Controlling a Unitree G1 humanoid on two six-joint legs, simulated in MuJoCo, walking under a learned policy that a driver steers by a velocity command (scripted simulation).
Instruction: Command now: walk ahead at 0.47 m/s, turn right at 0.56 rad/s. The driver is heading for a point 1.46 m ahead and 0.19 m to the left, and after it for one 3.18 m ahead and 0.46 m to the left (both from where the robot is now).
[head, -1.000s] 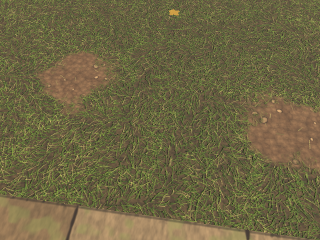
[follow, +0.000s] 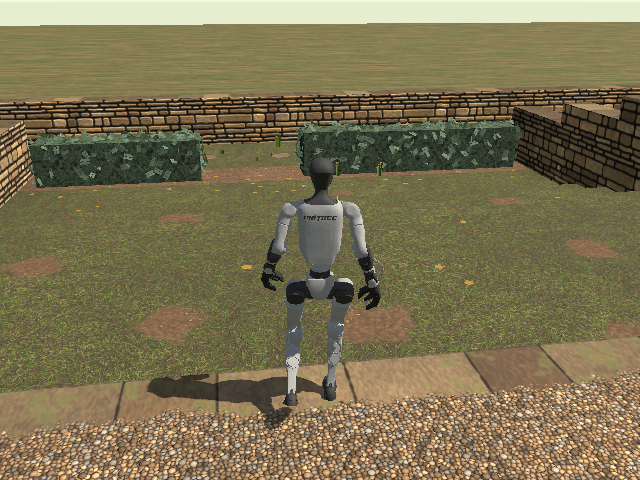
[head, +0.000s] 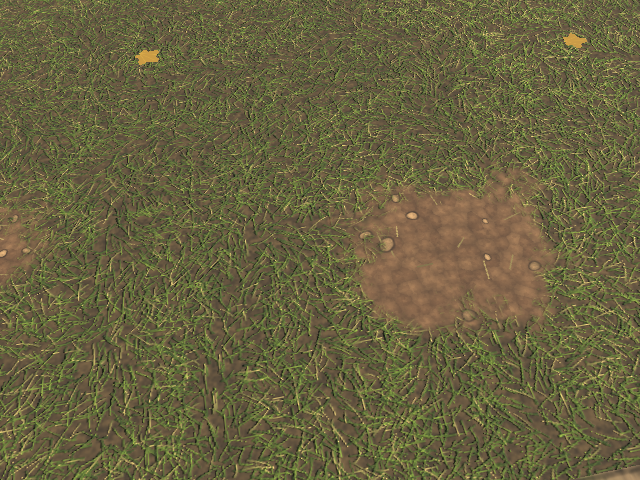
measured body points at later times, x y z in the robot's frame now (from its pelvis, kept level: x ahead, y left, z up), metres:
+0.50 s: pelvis +0.28 +0.01 -0.01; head +0.30 +0.02 +0.44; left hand +0.27 +0.30 -0.14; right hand +0.44 -0.28 -0.09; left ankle +0.45 +0.12 -0.71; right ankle +0.07 -0.05 -0.72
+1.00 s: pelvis +0.62 +0.05 -0.15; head +0.66 +0.05 +0.30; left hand +0.81 +0.29 -0.24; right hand +0.62 -0.21 -0.29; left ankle +0.55 +0.11 -0.89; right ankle +0.82 -0.05 -0.85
